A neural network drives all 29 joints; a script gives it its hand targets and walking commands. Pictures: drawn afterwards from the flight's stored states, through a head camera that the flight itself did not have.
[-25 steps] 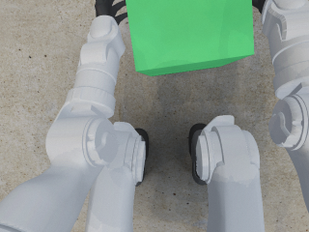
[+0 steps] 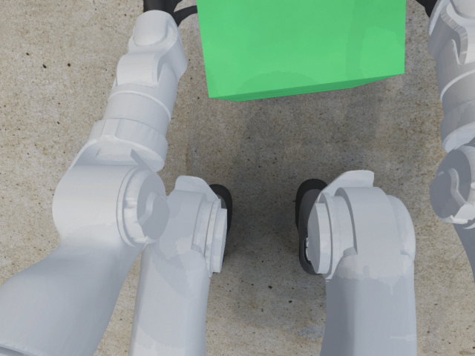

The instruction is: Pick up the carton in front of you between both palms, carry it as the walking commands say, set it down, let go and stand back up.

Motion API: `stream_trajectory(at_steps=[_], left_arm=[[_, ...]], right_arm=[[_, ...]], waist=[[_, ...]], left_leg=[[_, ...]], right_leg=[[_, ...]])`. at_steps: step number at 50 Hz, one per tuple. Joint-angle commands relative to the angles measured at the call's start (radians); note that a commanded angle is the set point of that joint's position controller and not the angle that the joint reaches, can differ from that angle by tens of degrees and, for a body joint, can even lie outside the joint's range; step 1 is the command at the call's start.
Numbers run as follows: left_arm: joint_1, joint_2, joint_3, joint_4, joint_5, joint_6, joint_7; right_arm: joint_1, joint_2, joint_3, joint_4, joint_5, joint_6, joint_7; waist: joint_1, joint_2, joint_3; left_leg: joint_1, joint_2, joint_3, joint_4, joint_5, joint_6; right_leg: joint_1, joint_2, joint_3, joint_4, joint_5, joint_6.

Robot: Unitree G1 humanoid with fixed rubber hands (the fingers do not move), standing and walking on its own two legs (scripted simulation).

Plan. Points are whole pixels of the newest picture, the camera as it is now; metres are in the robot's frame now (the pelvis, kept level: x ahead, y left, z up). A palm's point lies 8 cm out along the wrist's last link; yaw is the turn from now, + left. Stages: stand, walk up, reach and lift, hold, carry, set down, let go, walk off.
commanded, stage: set down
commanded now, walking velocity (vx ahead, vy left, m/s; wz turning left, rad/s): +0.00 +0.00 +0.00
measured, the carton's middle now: (291, 20) +0.53 -0.08 -0.24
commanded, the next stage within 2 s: let go in 1.20 s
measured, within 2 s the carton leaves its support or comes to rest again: neither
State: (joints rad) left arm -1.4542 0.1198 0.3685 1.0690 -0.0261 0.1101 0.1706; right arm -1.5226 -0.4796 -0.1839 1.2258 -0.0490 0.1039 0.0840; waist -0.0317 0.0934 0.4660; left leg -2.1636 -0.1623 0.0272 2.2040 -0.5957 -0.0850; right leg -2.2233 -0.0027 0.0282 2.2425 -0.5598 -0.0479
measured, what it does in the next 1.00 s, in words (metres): rises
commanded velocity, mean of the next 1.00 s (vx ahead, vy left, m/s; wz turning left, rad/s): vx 0.00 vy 0.00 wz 0.00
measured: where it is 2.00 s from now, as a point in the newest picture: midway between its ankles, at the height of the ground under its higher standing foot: (261, 243)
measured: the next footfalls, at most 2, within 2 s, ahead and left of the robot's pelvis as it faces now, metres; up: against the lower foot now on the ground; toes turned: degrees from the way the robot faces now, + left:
none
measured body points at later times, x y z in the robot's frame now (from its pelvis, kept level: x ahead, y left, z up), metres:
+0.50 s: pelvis +0.01 +0.00 +0.07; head +0.35 -0.07 +0.35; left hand +0.55 +0.08 -0.06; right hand +0.55 -0.30 -0.06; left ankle +0.12 +0.12 -0.33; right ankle +0.12 -0.11 -0.33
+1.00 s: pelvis +0.03 -0.01 +0.20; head +0.35 -0.08 +0.50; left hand +0.55 +0.09 +0.08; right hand +0.56 -0.31 +0.08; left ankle +0.12 +0.12 -0.33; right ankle +0.12 -0.11 -0.33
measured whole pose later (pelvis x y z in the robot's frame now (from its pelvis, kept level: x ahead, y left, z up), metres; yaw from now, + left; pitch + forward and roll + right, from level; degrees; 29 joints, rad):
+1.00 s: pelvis +0.03 -0.01 +0.20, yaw -3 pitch +44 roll +5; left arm -1.08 0.02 0.32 0.61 -0.03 0.25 0.23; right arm -1.30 -0.53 -0.19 1.00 0.01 0.20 0.15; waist 0.03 0.02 0.04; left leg -1.79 -0.09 -0.01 1.49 -0.47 -0.05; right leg -1.86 0.05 0.05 1.52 -0.43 -0.03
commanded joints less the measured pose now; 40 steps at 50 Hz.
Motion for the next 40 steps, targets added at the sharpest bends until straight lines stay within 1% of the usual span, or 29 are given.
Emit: stream_trajectory(at_steps=[1, 3, 5, 7, 9, 12, 15, 17, 19, 22, 27, 32, 37, 40], left_arm=[[-0.162, 0.11, -0.083, -0.081, -0.094, -0.042, 0.028], [-0.187, 0.099, -0.127, -0.1, -0.137, -0.046, 0.023], [-0.205, 0.091, -0.16, -0.131, -0.167, -0.046, 0.022], [-0.208, 0.095, -0.176, -0.164, -0.184, -0.042, 0.031], [-0.189, 0.099, -0.177, -0.199, -0.188, -0.034, 0.044], [-0.144, 0.099, -0.167, -0.276, -0.172, -0.017, 0.065], [-0.11, 0.098, -0.151, -0.383, -0.143, 0.009, 0.086], [-0.088, 0.094, -0.131, -0.429, -0.115, 0.034, 0.096], [-0.061, 0.082, -0.102, -0.435, -0.086, 0.057, 0.101], [-0.019, 0.043, -0.062, -0.404, -0.05, 0.075, 0.095], [0.024, -0.002, -0.03, -0.38, -0.011, 0.078, 0.076], [0.046, -0.011, -0.023, -0.415, 0.004, 0.081, 0.07], [0.07, -0.012, -0.047, -0.498, -0.007, 0.096, 0.075], [0.094, -0.013, -0.059, -0.543, -0.012, 0.109, 0.076]], right_arm=[[-0.313, -0.234, 0.061, -0.109, 0.116, -0.068, -0.042], [-0.349, -0.233, 0.12, -0.133, 0.181, -0.077, -0.033], [-0.363, -0.23, 0.155, -0.141, 0.227, -0.073, -0.02], [-0.353, -0.234, 0.171, -0.134, 0.253, -0.063, -0.009], [-0.326, -0.245, 0.173, -0.122, 0.258, -0.05, -0.001], [-0.284, -0.271, 0.157, -0.136, 0.237, -0.029, 0.003], [-0.264, -0.289, 0.131, -0.217, 0.209, -0.001, -0.002], [-0.255, -0.289, 0.111, -0.263, 0.192, 0.022, -0.005], [-0.236, -0.27, 0.091, -0.268, 0.175, 0.041, -0.003], [-0.204, -0.227, 0.066, -0.23, 0.149, 0.048, 0.008], [-0.166, -0.183, 0.037, -0.185, 0.108, 0.041, 0.029], [-0.147, -0.193, 0.01, -0.2, 0.079, 0.04, 0.036], [-0.136, -0.219, -0.008, -0.278, 0.068, 0.056, 0.04], [-0.124, -0.224, -0.013, -0.323, 0.069, 0.07, 0.046]], waist=[[-0.048, -0.146, -1.085], [-0.034, -0.159, -1.128], [-0.02, -0.164, -1.165], [-0.009, -0.168, -1.209], [-0.002, -0.174, -1.266], [0.004, -0.193, -1.391], [0.002, -0.222, -1.524], [0.005, -0.229, -1.547], [0.013, -0.225, -1.486], [0.028, -0.215, -1.363], [0.04, -0.215, -1.311], [0.036, -0.217, -1.394], [0.026, -0.226, -1.527], [0.027, -0.235, -1.578]], left_leg=[[0.341, 0.031, 0.062, -0.107, 0.231, 0.007], [0.34, 0.044, 0.061, -0.106, 0.256, 0.011], [0.349, 0.05, 0.065, -0.111, 0.264, 0.011], [0.368, 0.052, 0.071, -0.118, 0.264, 0.01], [0.394, 0.048, 0.078, -0.131, 0.261, 0.01], [0.427, 0.036, 0.089, -0.165, 0.256, 0.01], [0.456, 0.025, 0.096, -0.216, 0.248, 0.012], [0.458, 0.019, 0.096, -0.257, 0.23, 0.018], [0.439, 0.017, 0.095, -0.297, 0.203, 0.023], [0.401, 0.02, 0.092, -0.353, 0.179, 0.023], [0.398, 0.024, 0.082, -0.441, 0.189, 0.016], [0.469, 0.026, 0.081, -0.524, 0.215, 0.006], [0.568, 0.024, 0.082, -0.612, 0.257, 0.0], [0.613, 0.023, 0.082, -0.67, 0.281, 0.0]], right_leg=[[0.638, -0.006, 0.068, -0.212, 0.326, 0.022], [0.671, -0.013, 0.075, -0.202, 0.361, 0.018], [0.706, -0.017, 0.077, -0.2, 0.376, 0.016], [0.745, -0.019, 0.074, -0.2, 0.387, 0.016], [0.796, -0.02, 0.065, -0.204, 0.399, 0.016], [0.91, -0.015, 0.046, -0.224, 0.429, 0.016], [1.03, -0.002, 0.026, -0.266, 0.462, 0.019], [1.06, 0.006, 0.019, -0.305, 0.455, 0.021], [1.016, 0.013, 0.017, -0.349, 0.41, 0.024], [0.906, 0.019, 0.015, -0.412, 0.347, 0.03], [0.836, 0.026, 0.013, -0.505, 0.33, 0.038], [0.89, 0.033, 0.003, -0.591, 0.352, 0.043], [1.021, 0.045, -0.012, -0.671, 0.414, 0.046], [1.109, 0.05, -0.015, -0.72, 0.458, 0.049]])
